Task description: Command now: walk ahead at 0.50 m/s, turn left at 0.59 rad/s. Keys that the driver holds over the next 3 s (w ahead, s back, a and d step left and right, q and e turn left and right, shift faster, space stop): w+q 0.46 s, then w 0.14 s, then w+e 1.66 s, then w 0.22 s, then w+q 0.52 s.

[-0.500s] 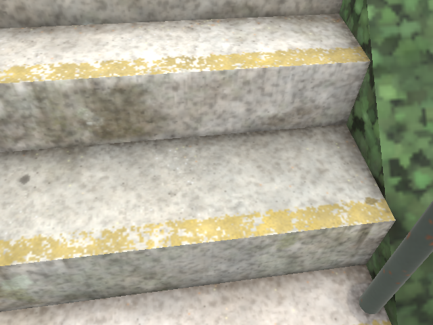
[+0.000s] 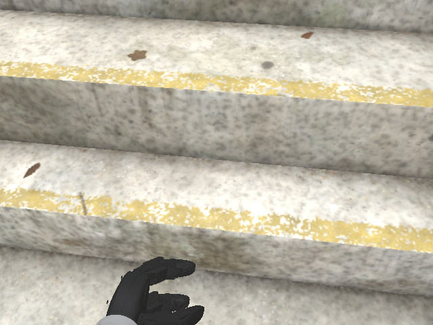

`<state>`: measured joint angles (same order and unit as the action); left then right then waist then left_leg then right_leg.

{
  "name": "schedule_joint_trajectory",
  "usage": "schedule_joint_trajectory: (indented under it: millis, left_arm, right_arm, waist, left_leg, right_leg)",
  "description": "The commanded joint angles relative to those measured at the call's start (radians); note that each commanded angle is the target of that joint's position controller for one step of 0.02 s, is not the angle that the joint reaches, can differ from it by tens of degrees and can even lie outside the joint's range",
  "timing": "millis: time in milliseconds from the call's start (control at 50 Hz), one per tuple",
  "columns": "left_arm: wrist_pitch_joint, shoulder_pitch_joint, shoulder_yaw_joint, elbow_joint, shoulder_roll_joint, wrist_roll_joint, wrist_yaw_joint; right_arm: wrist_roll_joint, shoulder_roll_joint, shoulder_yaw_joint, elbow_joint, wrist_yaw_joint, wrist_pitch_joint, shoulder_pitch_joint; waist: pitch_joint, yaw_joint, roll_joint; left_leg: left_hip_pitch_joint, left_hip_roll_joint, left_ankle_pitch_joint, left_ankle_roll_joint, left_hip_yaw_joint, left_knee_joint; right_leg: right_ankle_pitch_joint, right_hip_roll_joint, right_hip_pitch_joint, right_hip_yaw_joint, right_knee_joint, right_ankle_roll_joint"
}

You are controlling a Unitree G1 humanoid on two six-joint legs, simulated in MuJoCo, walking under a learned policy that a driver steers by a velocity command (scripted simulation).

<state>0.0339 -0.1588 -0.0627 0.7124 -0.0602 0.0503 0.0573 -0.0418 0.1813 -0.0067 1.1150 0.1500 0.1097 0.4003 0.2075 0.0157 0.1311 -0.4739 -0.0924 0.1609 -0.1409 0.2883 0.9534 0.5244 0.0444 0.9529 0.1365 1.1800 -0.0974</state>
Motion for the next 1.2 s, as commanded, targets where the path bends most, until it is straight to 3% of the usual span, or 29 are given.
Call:
schedule_joint_trajectory:
  millis: [20,60,100,200,300,360,400,460,480,500,520,540,580,600,660,680,700,720,740,780,880,1020,1060,1080,1100,1140,1160,1180,1200]
  left_arm:
    - [-0.048,0.457,0.084,0.179,-0.208,0.01,-0.037]
    - [-0.075,0.36,0.026,0.265,0.011,-0.011,-0.017]
    - [-0.098,0.301,0.025,0.294,0.051,-0.036,-0.057]
    - [-0.1,0.382,0.054,0.37,-0.07,0.079,-0.017]
    - [-0.158,0.465,0.014,0.435,-0.084,0.083,0.0]
    - [-0.153,0.635,0.032,0.477,-0.144,0.108,0.012]
    - [-0.14,0.601,0.053,0.463,-0.209,0.052,0.064]
    - [-0.177,0.574,0.059,0.385,-0.223,0.002,0.046]
    - [-0.196,0.7,0.062,0.404,-0.225,0.038,0.041]
    - [-0.197,0.684,0.073,0.415,-0.259,0.065,0.055]
    - [-0.198,0.567,0.077,0.338,-0.255,0.069,0.08]
    - [-0.173,0.525,0.111,0.298,-0.242,0.009,0.085]
    - [-0.178,0.596,0.121,0.378,-0.135,-0.029,0.062]
    - [-0.185,0.593,0.11,0.392,-0.102,-0.032,0.056]
    - [-0.162,0.517,0.122,0.35,-0.18,-0.07,0.04]
    - [-0.152,0.481,0.117,0.316,-0.18,-0.066,0.039]
    - [-0.123,0.359,0.056,0.161,-0.02,0.007,-0.068]
    - [-0.105,0.328,0.059,0.168,-0.045,-0.01,-0.104]
    - [-0.115,0.36,0.096,0.235,-0.194,-0.053,0.019]
    - [-0.118,0.466,0.096,0.265,-0.207,-0.028,0.084]
    - [-0.124,0.279,0.074,0.179,-0.196,-0.043,0.027]
    - [-0.043,0.108,0.055,0.052,-0.159,-0.013,0.0]
    - [-0.025,0.104,0.043,-0.004,-0.151,-0.014,0.005]
    - [-0.005,0.104,0.042,-0.015,-0.17,-0.013,0.026]
    - [0.013,-0.032,0.05,-0.071,-0.185,-0.034,0.035]
    - [0.007,0.194,0.066,-0.039,-0.177,-0.036,0.051]
    - [-0.041,0.203,0.083,-0.005,-0.226,-0.077,0.037]
    - [-0.054,0.28,0.081,0.033,-0.231,-0.095,0.035]
    - [-0.046,0.475,0.094,0.089,-0.246,-0.079,0.028]
  right_arm:
    - [0.046,0.06,-0.028,0.01,-0.011,-0.015,-0.023]
    - [0.005,0.032,-0.024,-0.013,-0.038,-0.029,-0.084]
    - [0.007,-0.021,-0.006,-0.081,-0.053,-0.051,-0.197]
    - [0.047,-0.083,0.065,-0.2,-0.049,-0.074,-0.398]
    - [0.017,0.025,0.069,-0.3,-0.079,-0.125,-0.533]
    - [0.008,0.035,0.079,-0.385,-0.097,-0.158,-0.678]
    - [0.008,0.021,0.103,-0.435,-0.067,-0.191,-0.798]
    - [0.035,0.054,0.059,-0.352,-0.051,-0.12,-0.504]
    - [0.071,0.081,0.058,-0.324,-0.065,-0.102,-0.454]
    - [0.068,0.144,0.03,-0.286,-0.07,-0.103,-0.284]
    - [0.06,0.305,-0.013,-0.198,-0.082,-0.11,-0.029]
    - [0.009,0.411,-0.056,-0.122,-0.091,-0.108,0.157]
    - [-0.002,0.362,-0.07,-0.086,-0.1,-0.072,0.096]
    - [0.025,0.321,-0.062,-0.105,-0.093,-0.072,-0.043]
    - [-0.017,0.126,-0.006,-0.135,-0.068,-0.077,-0.301]
    - [-0.035,0.113,-0.006,-0.137,-0.067,-0.065,-0.341]
    - [0.037,-0.015,0.003,-0.076,-0.135,-0.013,-0.257]
    - [0.032,-0.035,0.018,-0.037,-0.164,0.015,-0.216]
    - [-0.067,0.059,0.008,-0.112,-0.11,0.011,-0.328]
    - [-0.06,0.093,-0.002,-0.154,-0.09,-0.015,-0.345]
    - [-0.071,0.074,0.012,-0.038,-0.079,-0.015,0.04]
    - [-0.103,0.002,0.042,-0.057,-0.069,0.006,0.11]
    - [-0.094,0.05,0.036,-0.063,-0.057,-0.01,0.032]
    - [-0.053,0.102,0.029,-0.13,-0.036,-0.016,-0.158]
    - [-0.026,0.148,0.024,-0.077,-0.023,-0.01,-0.064]
    - [-0.019,0.27,-0.011,-0.106,-0.031,0.015,-0.121]
    - [-0.036,0.231,-0.001,-0.058,-0.032,0.04,0.091]
    - [-0.073,0.258,-0.003,-0.018,-0.024,0.038,0.153]
    - [-0.096,0.282,-0.01,-0.008,-0.008,0.022,0.044]
  waist:
    - [-0.038,0.126,-0.272]
    - [-0.024,0.026,-0.039]
    - [-0.071,-0.027,-0.131]
    - [-0.175,-0.023,-0.175]
    - [-0.196,-0.032,-0.085]
    - [-0.134,0.017,-0.198]
    - [-0.16,0.001,-0.205]
    - [-0.083,-0.116,-0.312]
    - [0.08,-0.073,-0.259]
    - [0.117,-0.165,-0.231]
    - [0.237,-0.241,-0.022]
    - [0.305,-0.229,0.077]
    - [0.128,-0.139,0.237]
    - [0.066,-0.069,0.183]
    - [-0.011,0.045,-0.16]
    - [-0.057,0.078,-0.185]
    - [-0.062,0.105,-0.057]
    - [-0.102,0.072,-0.106]
    - [-0.161,0.103,-0.118]
    - [-0.153,0.088,-0.067]
    - [-0.163,-0.053,-0.112]
    - [-0.166,-0.086,-0.054]
    - [-0.149,-0.019,-0.067]
    - [-0.146,0.051,-0.058]
    - [-0.136,0.026,0.018]
    - [-0.059,0.127,0.119]
    - [0.02,0.027,0.008]
    - [0.082,0.035,0.01]
    - [0.136,0.157,-0.015]
  left_leg:
    - [-0.656,0.089,0.054,-0.025,-0.015,0.929]
    - [-0.677,0.092,-0.052,-0.082,-0.026,0.939]
    - [-0.694,0.124,-0.295,-0.085,-0.091,0.916]
    - [-0.922,0.184,-0.409,-0.141,-0.176,1.13]
    - [-1.103,0.219,-0.364,-0.199,-0.135,0.998]
    - [-1.047,0.283,-0.388,-0.153,-0.238,0.815]
    - [-0.615,0.214,-0.802,-0.101,-0.329,0.571]
    - [-0.457,0.078,-0.717,-0.095,-0.375,0.372]
    - [-0.168,0.054,-0.563,-0.108,-0.253,0.394]
    - [0.132,0.084,-0.492,-0.101,-0.106,0.229]
    - [0.451,0.193,-0.497,-0.135,0.228,-0.109]
    - [0.517,0.302,-0.514,-0.056,0.612,-0.435]
    - [0.226,0.275,-0.572,0.142,0.497,-0.408]
    - [0.114,0.248,-0.566,0.148,0.409,-0.354]
    - [-0.095,0.327,-0.464,0.083,0.31,-0.393]
    - [-0.145,0.359,-0.425,0.073,0.214,-0.424]
    - [-0.089,0.293,-0.636,0.041,-0.014,-0.454]
    - [-0.147,0.262,-0.528,0.019,-0.112,-0.474]
    - [-0.287,0.245,-0.463,0.042,-0.101,-0.544]
    - [-0.211,0.256,-0.517,-0.029,-0.142,-0.569]
    - [0.361,0.349,-0.382,-0.069,-0.18,-0.579]
    - [0.463,0.41,-0.212,-0.135,-0.263,-0.724]
    - [0.486,0.439,0.004,-0.117,-0.311,-0.75]
    - [0.208,0.409,0.153,-0.122,-0.459,-0.829]
    - [0.075,0.415,0.456,-0.17,-0.438,-0.822]
    - [0.286,0.467,1.016,-0.197,-0.489,-0.695]
    - [0.276,0.418,1.378,-0.176,-0.49,-0.524]
    - [0.196,0.412,1.406,-0.172,-0.465,-0.461]
    - [0.046,0.383,1.124,-0.148,-0.445,-0.327]
  right_leg:
    - [0.242,-0.356,-0.621,-0.824,-0.645,-0.237]
    - [-0.028,-0.292,-0.606,-0.453,-0.59,-0.148]
    - [-0.097,-0.24,-0.579,-0.266,-0.681,-0.092]
    - [-0.037,-0.343,-0.608,-0.14,-0.982,-0.108]
    - [-0.169,-0.408,-0.841,-0.068,-1.077,-0.127]
    - [-0.239,-0.397,-0.941,0.02,-1.103,-0.102]
    - [-0.263,-0.388,-0.631,0.08,-1.193,-0.112]
    - [-0.968,-0.375,-0.953,0.176,-0.931,-0.057]
    - [-1.28,-0.319,-0.824,0.165,-0.781,-0.019]
    - [-1.203,-0.301,-0.642,0.088,-0.593,0.014]
    - [-0.829,-0.203,-0.342,-0.007,-0.26,0.037]
    - [-0.468,-0.065,-0.185,-0.174,0.178,0.041]
    - [-0.668,0.047,-0.061,-0.54,0.738,-0.012]
    - [-0.709,0.048,-0.023,-0.541,0.847,-0.036]
    - [-0.744,0.0,0.128,-0.508,0.969,-0.063]
    - [-0.658,-0.03,0.138,-0.455,0.936,-0.058]
    - [-0.455,-0.031,0.015,-0.317,0.713,0.022]
    - [-0.526,0.0,-0.005,-0.263,0.756,0.022]
    - [-0.56,-0.03,0.01,-0.305,1.022,-0.041]
    - [-0.498,0.039,0.14,-0.328,1.247,-0.069]
    - [-0.514,0.023,0.612,-0.354,1.236,-0.147]
    - [-0.523,-0.101,0.69,-0.219,0.964,-0.096]
    - [-0.438,-0.151,0.609,-0.171,0.835,-0.101]
    - [-0.28,-0.14,0.222,-0.039,0.501,-0.12]
    - [-0.022,-0.059,0.025,0.023,0.366,-0.075]
    - [-0.093,0.073,-0.149,0.104,0.284,-0.021]
    - [-0.037,0.132,-0.339,0.114,0.153,-0.05]
    - [-0.132,0.143,-0.502,0.057,0.071,-0.069]
    - [-0.259,0.142,-0.759,-0.043,-0.114,-0.053]
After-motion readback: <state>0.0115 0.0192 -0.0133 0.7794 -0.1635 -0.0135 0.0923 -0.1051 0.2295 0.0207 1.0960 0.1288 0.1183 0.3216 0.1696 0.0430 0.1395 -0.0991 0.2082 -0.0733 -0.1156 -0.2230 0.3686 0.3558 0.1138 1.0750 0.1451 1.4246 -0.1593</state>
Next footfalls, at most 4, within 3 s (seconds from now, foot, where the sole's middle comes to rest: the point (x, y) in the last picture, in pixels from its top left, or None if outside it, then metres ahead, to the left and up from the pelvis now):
0.44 left None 0.35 0.29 -0.46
1.20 right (182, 193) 0.64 0.13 -0.27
1.78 left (95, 49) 0.91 0.34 -0.06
2.46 right None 1.10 -0.08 0.11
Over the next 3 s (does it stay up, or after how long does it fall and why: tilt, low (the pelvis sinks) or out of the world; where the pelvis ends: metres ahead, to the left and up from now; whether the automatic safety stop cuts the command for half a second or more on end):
stays up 1.20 -0.02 0.88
